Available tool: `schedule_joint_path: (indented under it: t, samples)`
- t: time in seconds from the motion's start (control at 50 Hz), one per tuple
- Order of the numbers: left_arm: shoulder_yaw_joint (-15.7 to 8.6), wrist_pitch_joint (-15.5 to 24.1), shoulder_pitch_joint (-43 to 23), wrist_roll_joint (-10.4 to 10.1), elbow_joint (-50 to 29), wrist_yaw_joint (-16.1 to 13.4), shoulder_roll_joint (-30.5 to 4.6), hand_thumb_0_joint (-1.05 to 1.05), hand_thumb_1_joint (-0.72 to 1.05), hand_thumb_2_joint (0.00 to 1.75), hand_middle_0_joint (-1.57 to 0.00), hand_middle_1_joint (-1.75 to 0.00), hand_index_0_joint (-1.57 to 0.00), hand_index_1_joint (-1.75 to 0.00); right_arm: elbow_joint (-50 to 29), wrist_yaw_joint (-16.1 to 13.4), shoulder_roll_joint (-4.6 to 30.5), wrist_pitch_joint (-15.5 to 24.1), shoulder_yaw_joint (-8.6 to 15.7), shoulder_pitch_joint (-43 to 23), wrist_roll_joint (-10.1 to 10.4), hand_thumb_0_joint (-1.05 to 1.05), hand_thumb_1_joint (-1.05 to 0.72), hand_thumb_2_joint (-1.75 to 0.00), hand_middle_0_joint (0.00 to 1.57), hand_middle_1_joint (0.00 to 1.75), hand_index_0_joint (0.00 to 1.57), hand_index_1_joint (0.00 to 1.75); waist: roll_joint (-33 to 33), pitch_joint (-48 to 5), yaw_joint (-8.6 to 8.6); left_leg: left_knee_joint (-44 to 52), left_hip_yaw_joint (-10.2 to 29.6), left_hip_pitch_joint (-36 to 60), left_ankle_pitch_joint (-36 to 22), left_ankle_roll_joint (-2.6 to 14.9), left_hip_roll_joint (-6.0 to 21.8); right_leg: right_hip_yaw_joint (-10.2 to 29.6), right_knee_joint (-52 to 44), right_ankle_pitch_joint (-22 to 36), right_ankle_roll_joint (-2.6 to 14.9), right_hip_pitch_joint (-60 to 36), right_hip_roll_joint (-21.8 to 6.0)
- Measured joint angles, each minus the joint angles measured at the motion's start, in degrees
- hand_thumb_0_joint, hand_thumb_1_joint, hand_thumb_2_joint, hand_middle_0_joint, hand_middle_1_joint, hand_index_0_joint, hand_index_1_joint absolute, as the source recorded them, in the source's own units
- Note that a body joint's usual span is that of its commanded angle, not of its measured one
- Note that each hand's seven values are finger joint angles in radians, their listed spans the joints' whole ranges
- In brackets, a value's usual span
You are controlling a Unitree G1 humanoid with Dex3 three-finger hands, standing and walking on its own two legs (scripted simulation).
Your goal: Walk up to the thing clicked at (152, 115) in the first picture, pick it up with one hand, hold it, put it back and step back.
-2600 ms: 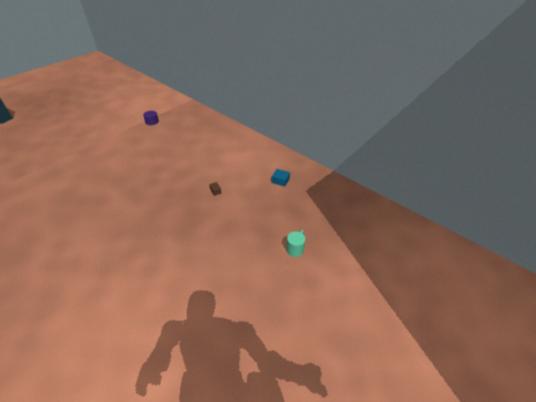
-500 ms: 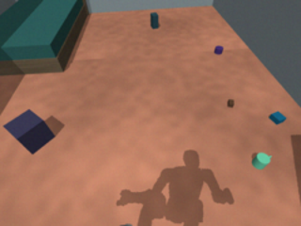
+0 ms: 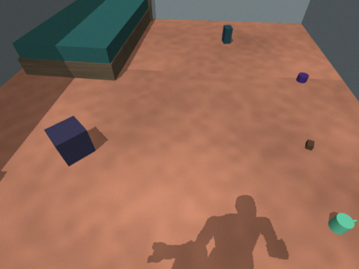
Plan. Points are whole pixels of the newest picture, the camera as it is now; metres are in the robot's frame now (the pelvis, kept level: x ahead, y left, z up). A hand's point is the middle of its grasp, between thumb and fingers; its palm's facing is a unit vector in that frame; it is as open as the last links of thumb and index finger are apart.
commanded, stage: walk up
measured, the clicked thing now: (302, 77) +2.05 -1.12 -0.72
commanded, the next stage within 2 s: stand in 0.72 s
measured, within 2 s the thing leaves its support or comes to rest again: neither
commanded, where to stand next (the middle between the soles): +0.09 -0.01 m, yaw +1 degrees
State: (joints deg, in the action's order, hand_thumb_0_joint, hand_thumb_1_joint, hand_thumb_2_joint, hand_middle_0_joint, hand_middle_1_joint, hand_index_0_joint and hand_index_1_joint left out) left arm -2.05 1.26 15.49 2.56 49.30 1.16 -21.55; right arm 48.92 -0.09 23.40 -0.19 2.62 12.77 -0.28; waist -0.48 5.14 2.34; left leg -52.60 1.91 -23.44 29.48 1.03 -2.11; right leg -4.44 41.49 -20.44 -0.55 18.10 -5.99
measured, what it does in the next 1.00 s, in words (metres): stands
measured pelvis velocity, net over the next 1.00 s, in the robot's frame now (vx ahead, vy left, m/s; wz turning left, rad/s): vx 0.02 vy -0.01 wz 0.04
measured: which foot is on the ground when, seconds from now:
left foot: down 0.00-1.00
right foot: down 0.00-1.00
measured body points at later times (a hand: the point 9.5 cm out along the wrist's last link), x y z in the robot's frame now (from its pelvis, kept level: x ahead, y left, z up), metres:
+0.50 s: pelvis +0.01 +0.00 +0.02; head +0.02 +0.00 +0.47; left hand +0.08 +0.31 -0.10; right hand +0.12 -0.30 -0.11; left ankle +0.03 +0.12 -0.72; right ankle +0.03 -0.14 -0.72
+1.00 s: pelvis +0.02 -0.01 +0.03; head +0.03 -0.01 +0.48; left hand +0.09 +0.29 -0.10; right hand +0.13 -0.31 -0.10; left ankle +0.03 +0.12 -0.72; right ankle +0.03 -0.14 -0.72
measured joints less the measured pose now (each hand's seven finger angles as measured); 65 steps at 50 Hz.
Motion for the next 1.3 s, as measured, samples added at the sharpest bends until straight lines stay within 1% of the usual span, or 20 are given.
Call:
schedule_joint_path:
  t: [0.04, 0.06, 0.08, 0.1, 0.14, 0.18, 0.22, 0.24, 0.26, 0.28, 0.3, 0.34, 0.4, 0.5, 0.7, 0.94, 1.3]
  samples:
    - [0.1, -0.1, -0.2, -0.1, -0.1, 0.2, -0.4, 0.0, 0.9, 0.9, -0.2, -0.3, -0.21, -0.3, 0.4, 0.4, 0.3, 0.8, 0.3, 0.4, -0.1, 0.01, -0.9, -0.89, 0.2, 0.3, 0.2, 0.3, 0.4, -0.2, -0.17, 7.7, -1.5, 3.0, -3.3, 0.09, 0.4, -0.2, 0.3, -0.2, -0.41, 0.3, -1.0]
    - [0.2, -0.3, -0.3, -0.3, -0.1, 0.2, -0.8, 0.0, 0.9, 0.9, -0.2, -0.3, -0.21, -0.3, 0.6, 0.4, 0.3, 1.2, 0.5, 0.6, -0.3, 0.01, -0.9, -0.89, 0.2, 0.3, 0.2, 0.3, 0.8, -0.3, -0.35, 11.8, -1.7, 4.6, -6.9, 0.17, 0.1, -0.2, 1.4, -0.8, -0.56, 0.9, -1.6]
    - [0.0, -0.7, -0.6, -0.6, 0.1, 0.1, -1.3, 0.0, 0.9, 0.9, -0.2, -0.3, -0.21, -0.3, 1.1, 0.3, 0.0, 1.5, 0.6, 0.4, -0.6, 0.01, -0.9, -0.89, 0.2, 0.3, 0.2, 0.3, 1.9, 0.1, -0.34, 12.9, -2.3, 5.2, -10.3, 0.35, -0.8, 0.6, 2.9, -1.5, -0.11, 1.4, -2.6]
    - [-0.1, -1.2, -1.0, -1.0, 0.6, -0.1, -1.4, 0.0, 0.9, 0.9, -0.2, -0.3, -0.21, -0.3, 1.5, 0.1, -0.3, 1.8, 0.5, 0.4, -1.0, 0.01, -0.9, -0.89, 0.2, 0.3, 0.2, 0.3, 2.4, 0.2, -0.35, 12.6, -2.6, 5.1, -10.7, 0.55, -1.1, 1.9, 4.1, -3.4, 0.35, 1.9, -2.2]
    - [-0.2, -2.1, -1.6, -1.5, 1.8, -0.5, -1.6, 0.0, 0.9, 0.9, -0.2, -0.3, -0.21, -0.3, 2.0, 0.1, -0.7, 2.0, 0.0, 0.7, -1.1, 0.01, -0.9, -0.89, 0.2, 0.3, 0.2, 0.3, 2.1, -0.3, -1.16, 12.1, -1.9, 4.8, -10.2, 0.99, -0.9, 4.0, 6.5, -9.0, 1.16, 2.7, 0.1]
    - [-0.3, -2.1, -2.3, -1.9, 2.7, -0.7, -2.1, 0.0, 0.9, 0.9, -0.2, -0.3, -0.21, -0.3, 2.6, -0.1, -1.4, 2.3, -0.6, 0.7, -1.0, 0.01, -0.9, -0.89, 0.2, 0.3, 0.2, 0.3, 2.3, -0.4, -1.66, 12.8, -1.3, 5.1, -10.5, 0.9, -0.8, 5.0, 7.2, -9.9, 1.69, 2.9, 1.5]
    - [-0.4, -1.6, -2.8, -2.3, 3.4, -0.9, -2.3, 0.0, 0.9, 0.9, -0.2, -0.3, -0.2, -0.3, 3.3, -0.2, -1.7, 2.3, -1.2, 0.4, -0.7, 0.01, -0.9, -0.89, 0.2, 0.3, 0.2, 0.3, 2.1, -0.5, -1.86, 13.1, -1.0, 5.1, -10.7, 0.6, -0.3, 4.5, 4.1, -7.7, 2.02, 1.9, 2.1]
    - [-0.4, -1.3, -3.0, -2.2, 3.8, -0.9, -2.3, 0.0, 0.9, 0.9, -0.2, -0.3, -0.2, -0.3, 3.6, -0.1, -1.8, 2.2, -1.4, 0.1, -0.6, 0.01, -0.9, -0.89, 0.2, 0.3, 0.2, 0.3, 1.9, -0.6, -1.91, 12.9, -0.8, 5.0, -10.6, 0.4, -0.1, 4.2, 1.1, -5.6, 2.15, 0.7, 2.5]
    - [-0.4, -1.0, -3.4, -2.1, 4.2, -0.9, -2.2, 0.0, 0.9, 0.9, -0.2, -0.3, -0.2, -0.3, 4.0, -0.1, -1.8, 1.9, -1.6, -0.4, -0.5, 0.01, -0.9, -0.89, 0.2, 0.3, 0.2, 0.3, 1.3, -0.4, -1.92, 12.5, -0.5, 5.0, -10.4, 0.13, 0.4, 3.9, -1.6, -0.8, 1.43, -0.3, 3.0]
    - [-0.3, -0.7, -3.8, -1.9, 4.7, -1.0, -1.8, 0.0, 0.9, 0.9, -0.2, -0.3, -0.2, -0.3, 4.4, -0.2, -1.8, 1.7, -1.7, -0.9, -0.2, 0.01, -0.9, -0.89, 0.2, 0.3, 0.2, 0.3, 0.4, -0.1, -1.99, 12.3, 0.1, 5.1, -10.3, -0.18, 1.0, 3.4, -3.0, 1.9, 0.48, -1.1, 3.6]
    - [-0.1, -0.5, -4.0, -1.7, 5.1, -1.0, -1.5, 0.0, 0.9, 0.9, -0.2, -0.3, -0.2, -0.3, 4.9, -0.2, -1.9, 1.4, -1.8, -1.4, 0.0, 0.01, -0.9, -0.89, 0.2, 0.3, 0.2, 0.3, -0.1, -0.1, -2.03, 12.5, 0.5, 5.3, -10.4, -0.45, 1.4, 3.0, -3.9, 2.5, -0.18, -1.7, 3.9]
    - [0.6, -0.3, -4.2, -1.5, 5.8, -0.6, -1.3, 0.0, 0.9, 0.9, -0.2, -0.3, -0.2, -0.3, 5.9, -0.1, -2.3, 1.1, -2.0, -2.2, 0.2, 0.01, -0.9, -0.89, 0.2, 0.3, 0.2, 0.3, 0.0, -0.5, -2.1, 14.2, 0.7, 6.1, -11.2, -0.65, 1.1, 2.9, -4.7, 2.5, -0.57, -2.2, 3.7]
    - [1.4, -0.5, -5.1, -1.7, 7.2, -0.3, -0.6, 0.0, 0.9, 0.9, -0.2, -0.3, -0.2, -0.3, 7.6, 0.3, -2.5, 1.2, -2.1, -3.1, 0.1, 0.01, -0.9, -0.89, 0.2, 0.3, 0.2, 0.3, 0.0, -1.3, -2.14, 17.1, 0.7, 7.6, -12.6, -0.7, 0.7, 2.8, -6.5, 3.0, -0.7, -3.2, 3.1]
    - [2.0, -0.2, -7.0, -2.0, 9.3, -0.1, 0.5, 0.0, 0.9, 0.9, -0.2, -0.3, -0.2, -0.3, 10.5, 0.7, -2.7, 1.6, -2.8, -4.4, 0.0, 0.01, -0.9, -0.89, 0.2, 0.3, 0.2, 0.3, -0.1, -2.0, -1.98, 21.2, 1.3, 9.7, -14.4, -0.89, 0.9, 2.2, -10.9, 4.9, -0.81, -5.7, 3.3]
    - [1.9, -0.1, -10.3, -2.4, 13.0, -0.2, 0.9, 0.0, 0.9, 0.9, -0.2, -0.3, -0.2, -0.3, 14.2, 0.4, -2.9, 1.7, -2.9, -7.1, 0.1, 0.01, -0.9, -0.89, 0.2, 0.3, 0.2, 0.3, 0.7, -2.3, -1.88, 27.4, 1.8, 13.1, -17.1, -1.39, 1.3, 1.6, -17.1, 7.5, -0.53, -9.2, 3.7]
    - [2.2, -0.1, -11.0, -2.1, 16.5, -0.6, 1.0, 0.0, 0.9, 0.9, -0.2, -0.3, -0.2, -0.3, 16.6, 0.3, -3.3, 1.3, -2.5, -9.7, 0.1, 0.01, -0.9, -0.89, 0.2, 0.3, 0.2, 0.3, 0.7, -1.6, -1.94, 32.7, 0.9, 16.1, -19.6, -2.03, 2.3, 2.4, -21.8, 10.0, -0.11, -11.5, 4.6]
    - [2.2, -0.3, -10.4, -2.0, 16.9, -0.6, 1.2, 0.0, 0.9, 0.9, -0.2, -0.3, -0.2, -0.3, 18.0, 0.4, -3.7, 0.9, -2.4, -7.8, -0.2, 0.01, -0.9, -0.89, 0.2, 0.3, 0.2, 0.3, 0.3, -2.1, -2.3, 34.7, 0.7, 16.5, -20.4, -2.68, 2.9, 2.6, -22.8, 10.5, 0.51, -11.2, 5.2]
